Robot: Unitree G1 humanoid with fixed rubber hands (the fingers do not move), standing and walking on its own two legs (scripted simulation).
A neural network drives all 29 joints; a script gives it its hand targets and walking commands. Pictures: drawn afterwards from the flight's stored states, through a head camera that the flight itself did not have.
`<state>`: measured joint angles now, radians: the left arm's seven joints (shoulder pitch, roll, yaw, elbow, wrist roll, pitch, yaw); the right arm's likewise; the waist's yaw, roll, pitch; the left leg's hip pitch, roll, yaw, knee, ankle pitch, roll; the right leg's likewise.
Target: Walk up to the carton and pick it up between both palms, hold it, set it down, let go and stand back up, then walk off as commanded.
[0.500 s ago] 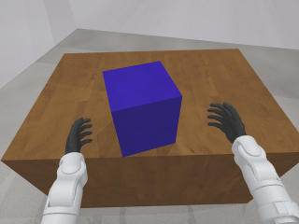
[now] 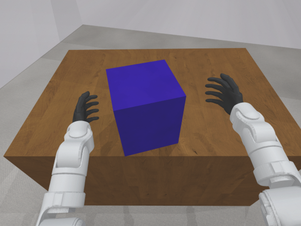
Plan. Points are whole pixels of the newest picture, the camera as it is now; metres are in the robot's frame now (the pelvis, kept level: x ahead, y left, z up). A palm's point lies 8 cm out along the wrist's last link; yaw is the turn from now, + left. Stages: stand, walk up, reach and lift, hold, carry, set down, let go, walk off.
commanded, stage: reach and lift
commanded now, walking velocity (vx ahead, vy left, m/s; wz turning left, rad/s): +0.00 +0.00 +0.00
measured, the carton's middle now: (144, 108) +0.50 +0.06 +0.00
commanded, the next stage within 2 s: none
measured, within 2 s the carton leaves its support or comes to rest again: neither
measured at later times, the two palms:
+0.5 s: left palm (83, 101) +0.39 +0.21 +0.14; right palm (217, 76) +0.47 -0.15 +0.17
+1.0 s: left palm (84, 91) +0.43 +0.21 +0.14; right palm (211, 63) +0.50 -0.14 +0.19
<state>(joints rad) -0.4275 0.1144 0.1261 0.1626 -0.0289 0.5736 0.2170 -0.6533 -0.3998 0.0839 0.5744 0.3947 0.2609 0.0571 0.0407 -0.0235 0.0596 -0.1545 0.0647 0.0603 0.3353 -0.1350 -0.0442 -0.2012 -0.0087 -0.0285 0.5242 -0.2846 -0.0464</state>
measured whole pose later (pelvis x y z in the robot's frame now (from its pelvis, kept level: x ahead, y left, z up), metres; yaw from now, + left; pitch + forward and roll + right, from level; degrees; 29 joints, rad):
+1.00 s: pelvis +0.01 +0.01 +0.00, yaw +0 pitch +11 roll +2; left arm -0.93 0.13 0.16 0.79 -0.06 0.35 0.22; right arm -1.19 -0.42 0.19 1.15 0.45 0.19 0.05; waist 0.12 -0.02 -0.10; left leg -0.42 0.07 0.05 0.37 -0.13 -0.06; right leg -0.45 -0.01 -0.03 0.52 -0.26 -0.04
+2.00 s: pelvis +0.02 +0.02 -0.01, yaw +0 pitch +24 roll +1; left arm -0.88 0.13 0.16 1.20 -0.08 -0.20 0.18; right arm -1.08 -0.28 0.19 1.34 0.36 -0.19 0.07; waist 0.12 -0.01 -0.23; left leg -0.71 0.09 0.05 0.46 -0.16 -0.06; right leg -0.70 0.01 -0.03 0.52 -0.24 -0.03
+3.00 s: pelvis +0.02 +0.02 -0.01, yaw +0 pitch +19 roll +1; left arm -0.78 0.01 0.48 1.09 0.22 -0.21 0.18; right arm -0.99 -0.06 -0.37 1.32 -0.25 -0.26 0.00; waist 0.12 0.00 -0.19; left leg -0.60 0.09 0.05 0.46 -0.18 -0.06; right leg -0.59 0.01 -0.03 0.52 -0.26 -0.03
